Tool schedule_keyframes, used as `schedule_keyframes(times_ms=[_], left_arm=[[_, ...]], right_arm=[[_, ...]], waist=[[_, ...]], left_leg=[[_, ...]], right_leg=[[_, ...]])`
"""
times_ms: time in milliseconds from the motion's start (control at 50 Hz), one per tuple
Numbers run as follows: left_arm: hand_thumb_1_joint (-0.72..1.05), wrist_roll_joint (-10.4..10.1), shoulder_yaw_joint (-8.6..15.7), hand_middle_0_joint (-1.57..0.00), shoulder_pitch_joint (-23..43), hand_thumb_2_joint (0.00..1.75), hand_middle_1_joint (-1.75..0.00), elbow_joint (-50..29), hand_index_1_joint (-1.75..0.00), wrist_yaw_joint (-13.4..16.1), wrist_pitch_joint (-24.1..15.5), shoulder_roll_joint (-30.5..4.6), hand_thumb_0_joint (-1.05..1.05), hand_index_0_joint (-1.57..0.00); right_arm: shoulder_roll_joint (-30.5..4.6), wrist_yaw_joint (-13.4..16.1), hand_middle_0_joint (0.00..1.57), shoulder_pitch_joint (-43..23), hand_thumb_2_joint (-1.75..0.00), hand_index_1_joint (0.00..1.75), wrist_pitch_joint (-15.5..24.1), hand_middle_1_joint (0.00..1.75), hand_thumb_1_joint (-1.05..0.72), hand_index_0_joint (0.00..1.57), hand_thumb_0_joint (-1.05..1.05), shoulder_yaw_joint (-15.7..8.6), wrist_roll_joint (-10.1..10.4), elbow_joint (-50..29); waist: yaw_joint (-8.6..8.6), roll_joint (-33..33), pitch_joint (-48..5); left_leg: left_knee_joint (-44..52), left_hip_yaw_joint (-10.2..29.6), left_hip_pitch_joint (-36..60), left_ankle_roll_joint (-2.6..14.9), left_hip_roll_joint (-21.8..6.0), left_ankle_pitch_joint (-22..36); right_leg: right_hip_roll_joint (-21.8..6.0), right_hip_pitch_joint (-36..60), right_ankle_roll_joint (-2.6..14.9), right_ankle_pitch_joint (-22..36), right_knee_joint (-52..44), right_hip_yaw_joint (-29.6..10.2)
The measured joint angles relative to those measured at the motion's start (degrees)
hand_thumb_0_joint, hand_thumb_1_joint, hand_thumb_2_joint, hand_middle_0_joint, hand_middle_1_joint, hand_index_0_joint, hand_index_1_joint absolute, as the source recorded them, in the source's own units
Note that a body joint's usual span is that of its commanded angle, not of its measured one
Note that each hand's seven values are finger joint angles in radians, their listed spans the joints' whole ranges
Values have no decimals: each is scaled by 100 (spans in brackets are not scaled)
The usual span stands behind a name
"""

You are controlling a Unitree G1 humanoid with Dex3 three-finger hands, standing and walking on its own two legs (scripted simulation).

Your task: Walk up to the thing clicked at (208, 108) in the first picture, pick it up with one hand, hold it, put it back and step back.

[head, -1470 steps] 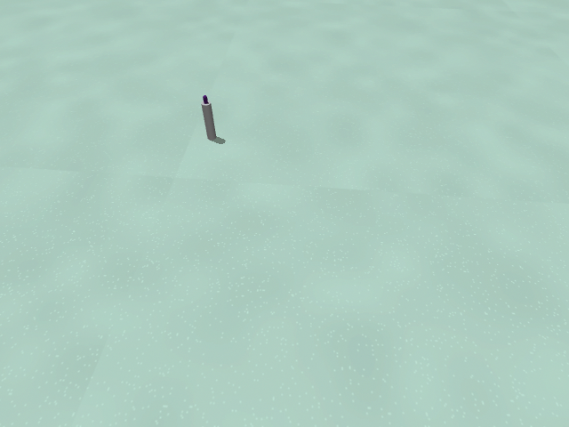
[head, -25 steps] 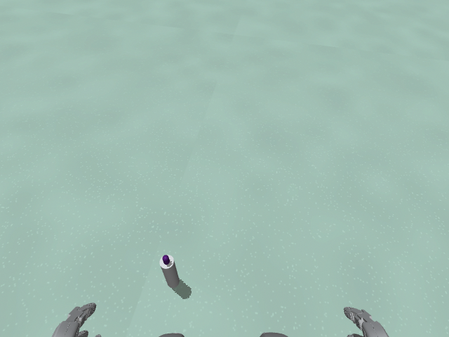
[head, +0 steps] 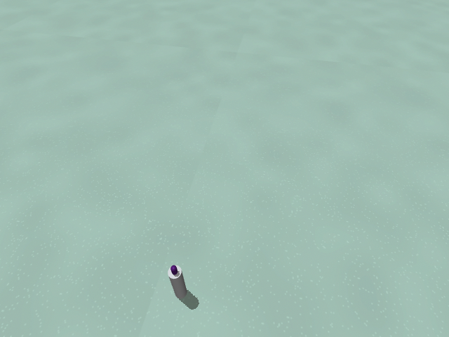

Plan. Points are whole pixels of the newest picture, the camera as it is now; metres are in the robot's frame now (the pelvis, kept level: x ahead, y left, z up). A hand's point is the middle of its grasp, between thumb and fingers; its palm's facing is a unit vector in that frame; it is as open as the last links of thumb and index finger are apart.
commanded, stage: stand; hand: left
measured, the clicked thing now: (177, 281) +0.44 +0.18 -0.64
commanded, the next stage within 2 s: step back in 1.48 s
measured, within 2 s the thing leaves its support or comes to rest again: neither
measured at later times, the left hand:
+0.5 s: hand out of the picture +0.06 +0.23 -0.15, palm faces -0.03 -0.94 -0.34, open 7.4 cm
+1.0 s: hand out of the picture +0.09 +0.23 -0.15, palm faces -0.04 -0.94 -0.34, open 7.4 cm
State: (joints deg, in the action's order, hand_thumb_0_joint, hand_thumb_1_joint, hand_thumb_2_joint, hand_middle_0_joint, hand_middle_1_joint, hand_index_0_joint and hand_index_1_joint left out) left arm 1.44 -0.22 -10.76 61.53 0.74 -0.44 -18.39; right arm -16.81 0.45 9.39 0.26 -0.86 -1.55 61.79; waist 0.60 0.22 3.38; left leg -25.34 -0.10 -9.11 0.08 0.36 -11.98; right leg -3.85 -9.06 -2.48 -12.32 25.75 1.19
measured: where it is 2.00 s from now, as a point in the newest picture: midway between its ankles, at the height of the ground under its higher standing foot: outside the picture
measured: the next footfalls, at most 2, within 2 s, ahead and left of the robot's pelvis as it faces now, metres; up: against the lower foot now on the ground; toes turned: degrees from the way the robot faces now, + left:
left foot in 1.78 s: -0.01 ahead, +0.11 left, +0.00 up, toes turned -2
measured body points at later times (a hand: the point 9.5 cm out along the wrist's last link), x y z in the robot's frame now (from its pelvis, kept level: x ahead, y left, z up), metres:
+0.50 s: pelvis +0.00 -0.01 +0.01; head +0.00 -0.02 +0.45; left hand +0.07 +0.28 -0.13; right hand +0.06 -0.30 -0.14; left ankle +0.02 +0.12 -0.74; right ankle +0.02 -0.15 -0.74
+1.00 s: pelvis +0.01 -0.02 +0.01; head +0.02 -0.02 +0.46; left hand +0.09 +0.28 -0.13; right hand +0.07 -0.31 -0.13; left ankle +0.02 +0.12 -0.74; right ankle +0.02 -0.15 -0.74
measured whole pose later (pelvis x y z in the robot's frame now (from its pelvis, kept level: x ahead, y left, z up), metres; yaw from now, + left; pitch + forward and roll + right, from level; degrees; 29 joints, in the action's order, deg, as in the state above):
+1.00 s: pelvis +0.01 -0.02 +0.01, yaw -1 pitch -3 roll +0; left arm 0.9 0.1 -6.2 66.1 0.0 -0.8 -19.0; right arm -19.1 0.2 6.7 0.2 -0.6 -0.9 66.3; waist -0.3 0.4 3.6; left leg -18.7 -0.3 -6.0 -1.4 -1.4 -9.5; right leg -2.1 -6.7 -1.2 -10.1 19.9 1.2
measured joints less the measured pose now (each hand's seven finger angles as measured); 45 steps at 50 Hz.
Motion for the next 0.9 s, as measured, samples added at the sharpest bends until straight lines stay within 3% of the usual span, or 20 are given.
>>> schedule_keyframes(times_ms=[340,900], left_arm=[[90,-21,2,-20,177,90,-30,400,-30,-31,-33,-33,1,-21],[90,-49,31,-20,457,90,-30,454,-30,-77,-41,-58,1,-21]], right_arm=[[-197,-30,20,-55,-90,30,-45,30,-91,21,1,-25,36,334],[-215,-36,20,-256,-90,30,-15,30,-91,21,1,29,61,437]], waist=[[-52,25,46],[-89,24,43]], left_leg=[[354,34,103,-82,-93,203],[624,-4,259,-144,-170,248]], right_leg=[[98,95,75,189,-337,41],[178,207,126,232,-564,12]])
